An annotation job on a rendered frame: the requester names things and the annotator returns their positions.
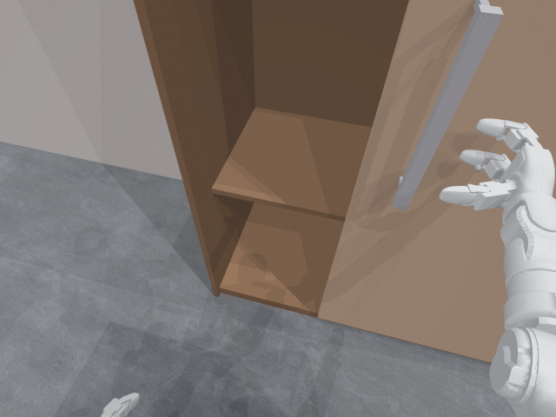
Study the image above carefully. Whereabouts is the wardrobe door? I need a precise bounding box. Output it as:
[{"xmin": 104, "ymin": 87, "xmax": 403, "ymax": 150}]
[{"xmin": 318, "ymin": 0, "xmax": 556, "ymax": 363}]

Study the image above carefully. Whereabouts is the handle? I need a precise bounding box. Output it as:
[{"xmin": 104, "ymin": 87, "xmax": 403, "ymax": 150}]
[{"xmin": 394, "ymin": 0, "xmax": 504, "ymax": 210}]

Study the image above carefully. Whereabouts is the robot right forearm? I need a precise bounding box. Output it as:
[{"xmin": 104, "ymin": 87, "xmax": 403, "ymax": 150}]
[{"xmin": 500, "ymin": 192, "xmax": 556, "ymax": 335}]

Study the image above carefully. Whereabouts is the robot right upper arm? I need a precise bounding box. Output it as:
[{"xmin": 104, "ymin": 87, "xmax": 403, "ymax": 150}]
[{"xmin": 489, "ymin": 327, "xmax": 556, "ymax": 417}]

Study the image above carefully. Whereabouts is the robot right hand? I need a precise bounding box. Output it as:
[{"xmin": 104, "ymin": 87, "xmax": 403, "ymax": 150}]
[{"xmin": 439, "ymin": 118, "xmax": 555, "ymax": 210}]

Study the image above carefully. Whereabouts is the robot left hand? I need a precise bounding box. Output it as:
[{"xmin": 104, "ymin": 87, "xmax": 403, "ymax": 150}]
[{"xmin": 101, "ymin": 393, "xmax": 139, "ymax": 417}]

